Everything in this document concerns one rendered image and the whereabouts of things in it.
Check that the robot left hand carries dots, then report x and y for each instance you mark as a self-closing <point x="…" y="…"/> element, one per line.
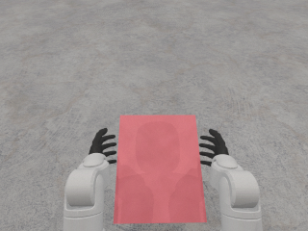
<point x="98" y="147"/>

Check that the carton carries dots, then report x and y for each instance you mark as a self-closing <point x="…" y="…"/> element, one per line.
<point x="158" y="170"/>

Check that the robot right hand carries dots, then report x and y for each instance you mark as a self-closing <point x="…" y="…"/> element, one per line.
<point x="219" y="146"/>

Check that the left robot forearm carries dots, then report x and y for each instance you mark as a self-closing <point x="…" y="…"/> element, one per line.
<point x="84" y="194"/>

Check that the right robot forearm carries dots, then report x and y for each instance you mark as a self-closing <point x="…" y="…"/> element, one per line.
<point x="239" y="195"/>

